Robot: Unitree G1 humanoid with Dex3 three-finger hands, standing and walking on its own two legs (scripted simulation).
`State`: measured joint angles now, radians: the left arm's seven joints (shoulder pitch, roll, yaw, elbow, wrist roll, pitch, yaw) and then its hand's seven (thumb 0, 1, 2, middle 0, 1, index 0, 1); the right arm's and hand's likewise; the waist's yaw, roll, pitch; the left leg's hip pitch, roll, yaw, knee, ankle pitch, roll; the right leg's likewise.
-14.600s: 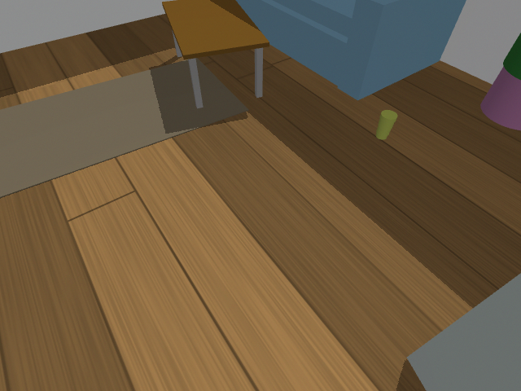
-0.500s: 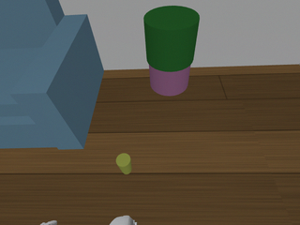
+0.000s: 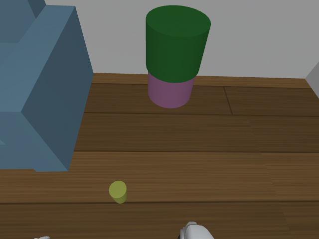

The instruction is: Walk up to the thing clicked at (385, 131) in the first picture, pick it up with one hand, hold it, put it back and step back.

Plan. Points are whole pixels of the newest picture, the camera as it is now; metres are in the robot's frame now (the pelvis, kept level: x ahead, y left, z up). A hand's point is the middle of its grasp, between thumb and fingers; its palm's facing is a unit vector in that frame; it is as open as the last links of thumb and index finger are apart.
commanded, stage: walk up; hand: left
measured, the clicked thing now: (119, 193) +0.43 +0.20 -0.68
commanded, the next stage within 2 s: none
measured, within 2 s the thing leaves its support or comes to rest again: neither
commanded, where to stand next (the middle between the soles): +0.10 -0.02 m, yaw +1 degrees
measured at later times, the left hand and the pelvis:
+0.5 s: hand out of the picture +0.13 +0.23 -0.14, palm faces +0.01 -0.95 -0.32, open 7.4 cm; pelvis +0.03 -0.02 +0.01, yaw +1 degrees
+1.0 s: hand out of the picture +0.11 +0.23 -0.14, palm faces +0.06 -0.94 -0.33, open 7.4 cm; pelvis +0.05 -0.02 +0.02, yaw +3 degrees
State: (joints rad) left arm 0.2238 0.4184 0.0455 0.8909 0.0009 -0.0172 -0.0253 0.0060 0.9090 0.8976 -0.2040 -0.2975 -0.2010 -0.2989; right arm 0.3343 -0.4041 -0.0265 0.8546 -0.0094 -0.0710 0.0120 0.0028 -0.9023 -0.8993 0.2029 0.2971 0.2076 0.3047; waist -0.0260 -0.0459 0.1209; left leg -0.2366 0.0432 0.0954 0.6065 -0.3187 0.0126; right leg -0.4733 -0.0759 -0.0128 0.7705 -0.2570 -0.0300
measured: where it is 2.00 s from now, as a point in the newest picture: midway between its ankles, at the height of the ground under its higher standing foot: outside the picture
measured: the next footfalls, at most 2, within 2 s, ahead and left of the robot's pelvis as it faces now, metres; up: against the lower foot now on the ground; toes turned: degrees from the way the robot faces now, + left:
right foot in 0.06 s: +0.14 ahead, -0.14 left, +0.00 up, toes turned -3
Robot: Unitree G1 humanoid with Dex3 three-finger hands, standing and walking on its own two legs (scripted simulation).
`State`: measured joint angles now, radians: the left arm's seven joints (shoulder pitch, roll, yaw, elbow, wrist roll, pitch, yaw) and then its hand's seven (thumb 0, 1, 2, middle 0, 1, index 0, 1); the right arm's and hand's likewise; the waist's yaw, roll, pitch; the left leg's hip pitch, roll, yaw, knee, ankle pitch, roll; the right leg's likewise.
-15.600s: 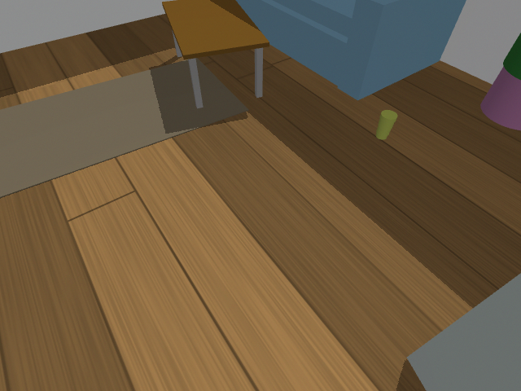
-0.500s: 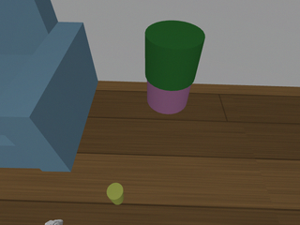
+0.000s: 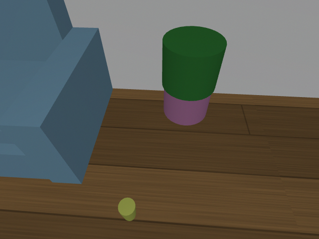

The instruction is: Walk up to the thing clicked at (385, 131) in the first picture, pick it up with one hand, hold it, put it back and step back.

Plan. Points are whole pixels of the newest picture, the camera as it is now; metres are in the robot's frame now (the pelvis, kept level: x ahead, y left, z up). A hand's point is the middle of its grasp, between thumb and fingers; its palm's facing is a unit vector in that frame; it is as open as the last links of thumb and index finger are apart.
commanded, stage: walk up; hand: left
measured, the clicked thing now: (128, 210) +0.39 +0.21 -0.70
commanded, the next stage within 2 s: none
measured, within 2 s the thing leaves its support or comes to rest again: neither
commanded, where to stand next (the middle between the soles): +0.05 +0.00 m, yaw -1 degrees
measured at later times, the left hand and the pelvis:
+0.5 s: hand out of the picture +0.10 +0.26 -0.16, palm faces +0.03 -0.94 -0.34, open 7.4 cm; pelvis -0.01 +0.00 +0.00, yaw +1 degrees
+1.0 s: hand out of the picture +0.01 +0.29 -0.18, palm faces -0.10 -0.94 -0.33, open 7.4 cm; pelvis -0.07 +0.01 -0.02, yaw -2 degrees
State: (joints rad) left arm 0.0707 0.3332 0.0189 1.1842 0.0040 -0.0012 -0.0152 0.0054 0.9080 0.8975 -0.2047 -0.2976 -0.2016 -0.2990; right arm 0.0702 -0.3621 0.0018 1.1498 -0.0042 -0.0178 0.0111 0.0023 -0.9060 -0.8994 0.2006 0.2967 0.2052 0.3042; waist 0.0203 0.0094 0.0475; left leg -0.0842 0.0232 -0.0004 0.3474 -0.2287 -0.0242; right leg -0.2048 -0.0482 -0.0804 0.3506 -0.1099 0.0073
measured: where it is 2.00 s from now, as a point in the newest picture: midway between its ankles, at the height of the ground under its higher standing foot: outside the picture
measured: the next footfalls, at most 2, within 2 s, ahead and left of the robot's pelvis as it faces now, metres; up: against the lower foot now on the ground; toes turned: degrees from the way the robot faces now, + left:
right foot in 1.08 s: +0.00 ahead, -0.14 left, +0.00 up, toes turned -2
left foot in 1.44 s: +0.07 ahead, +0.11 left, +0.00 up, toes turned -1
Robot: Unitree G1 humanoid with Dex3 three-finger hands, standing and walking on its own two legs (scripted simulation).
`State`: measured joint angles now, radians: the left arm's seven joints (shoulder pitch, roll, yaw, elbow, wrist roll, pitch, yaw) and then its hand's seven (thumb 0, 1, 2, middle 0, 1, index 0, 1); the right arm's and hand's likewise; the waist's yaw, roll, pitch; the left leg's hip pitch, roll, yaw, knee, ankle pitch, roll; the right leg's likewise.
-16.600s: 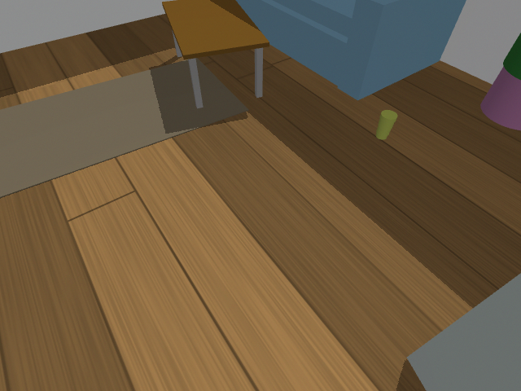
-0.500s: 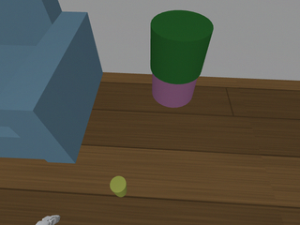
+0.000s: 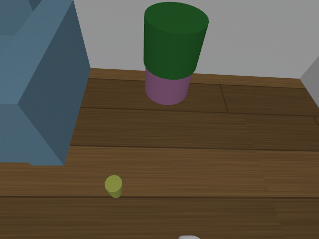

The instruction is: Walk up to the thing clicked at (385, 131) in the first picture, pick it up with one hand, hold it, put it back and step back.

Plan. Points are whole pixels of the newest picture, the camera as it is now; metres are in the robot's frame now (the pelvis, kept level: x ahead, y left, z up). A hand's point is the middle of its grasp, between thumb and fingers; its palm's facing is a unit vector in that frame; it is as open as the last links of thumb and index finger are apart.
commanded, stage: walk up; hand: left
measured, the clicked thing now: (114, 188) +0.45 +0.21 -0.69
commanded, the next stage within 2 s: stand in 1.40 s
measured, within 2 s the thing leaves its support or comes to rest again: neither
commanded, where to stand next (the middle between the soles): +0.12 -0.01 m, yaw +1 degrees
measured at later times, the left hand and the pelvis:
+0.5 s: hand out of the picture +0.13 +0.25 -0.15, palm faces +0.04 -0.92 -0.40, open 7.4 cm; pelvis +0.04 -0.02 -0.01, yaw +2 degrees
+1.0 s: hand out of the picture +0.05 +0.26 -0.15, palm faces +0.02 -0.92 -0.40, open 7.4 cm; pelvis +0.00 -0.02 -0.01, yaw +2 degrees
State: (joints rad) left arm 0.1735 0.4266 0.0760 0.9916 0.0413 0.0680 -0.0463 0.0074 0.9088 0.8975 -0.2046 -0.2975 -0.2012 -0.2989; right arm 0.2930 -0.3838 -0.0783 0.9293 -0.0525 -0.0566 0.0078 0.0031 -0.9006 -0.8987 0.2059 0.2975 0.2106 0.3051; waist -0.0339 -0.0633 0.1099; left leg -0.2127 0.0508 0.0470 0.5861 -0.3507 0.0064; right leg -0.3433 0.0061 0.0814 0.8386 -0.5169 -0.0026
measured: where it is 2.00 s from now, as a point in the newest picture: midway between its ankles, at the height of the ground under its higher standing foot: outside the picture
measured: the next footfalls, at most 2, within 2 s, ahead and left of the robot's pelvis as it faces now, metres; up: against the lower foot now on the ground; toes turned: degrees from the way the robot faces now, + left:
right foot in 0.08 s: +0.07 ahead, -0.16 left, +0.00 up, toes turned +0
left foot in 0.44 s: +0.14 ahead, +0.10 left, +0.00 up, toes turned +1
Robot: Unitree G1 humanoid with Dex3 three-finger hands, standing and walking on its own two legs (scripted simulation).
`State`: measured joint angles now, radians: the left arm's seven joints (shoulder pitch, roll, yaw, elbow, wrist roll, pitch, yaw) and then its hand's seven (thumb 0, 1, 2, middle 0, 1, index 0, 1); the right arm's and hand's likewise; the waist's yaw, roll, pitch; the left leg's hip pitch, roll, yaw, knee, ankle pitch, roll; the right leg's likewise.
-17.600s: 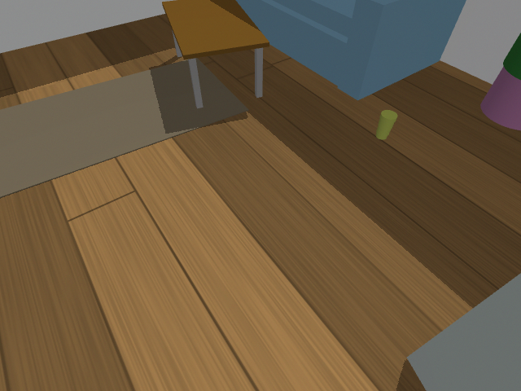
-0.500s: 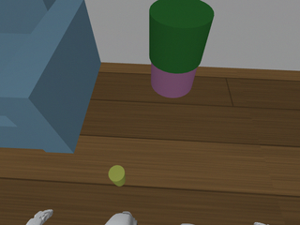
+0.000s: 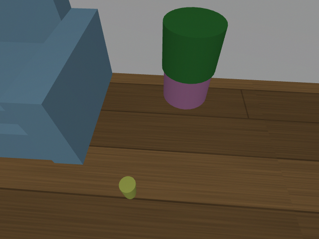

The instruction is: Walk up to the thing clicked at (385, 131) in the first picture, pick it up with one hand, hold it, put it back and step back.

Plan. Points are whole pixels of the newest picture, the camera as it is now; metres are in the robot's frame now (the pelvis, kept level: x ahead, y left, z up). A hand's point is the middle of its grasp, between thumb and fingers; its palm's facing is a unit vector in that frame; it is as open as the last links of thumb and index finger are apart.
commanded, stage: walk up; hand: left
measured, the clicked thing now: (128, 189) +0.46 +0.21 -0.68
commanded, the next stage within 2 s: stand in 0.40 s
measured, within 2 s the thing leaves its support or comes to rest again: neither
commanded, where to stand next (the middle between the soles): +0.12 +0.00 m, yaw -1 degrees
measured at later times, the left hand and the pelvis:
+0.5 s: hand out of the picture +0.13 +0.23 -0.13, palm faces +0.00 -0.95 -0.32, open 7.4 cm; pelvis +0.01 -0.02 +0.02, yaw +1 degrees
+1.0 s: hand out of the picture +0.10 +0.24 -0.13, palm faces +0.00 -0.94 -0.35, open 7.4 cm; pelvis +0.03 -0.02 +0.02, yaw +1 degrees
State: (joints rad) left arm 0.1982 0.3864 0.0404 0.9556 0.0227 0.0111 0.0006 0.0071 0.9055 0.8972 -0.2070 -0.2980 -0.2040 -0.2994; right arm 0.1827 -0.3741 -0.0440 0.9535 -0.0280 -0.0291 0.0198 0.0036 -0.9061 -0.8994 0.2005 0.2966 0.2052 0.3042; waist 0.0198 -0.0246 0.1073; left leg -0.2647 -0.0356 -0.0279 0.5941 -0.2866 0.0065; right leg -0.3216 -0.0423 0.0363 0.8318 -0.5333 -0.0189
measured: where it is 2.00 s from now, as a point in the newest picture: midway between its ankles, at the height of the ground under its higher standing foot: outside the picture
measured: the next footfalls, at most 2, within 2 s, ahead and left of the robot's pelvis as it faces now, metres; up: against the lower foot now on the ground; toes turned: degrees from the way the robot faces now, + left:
none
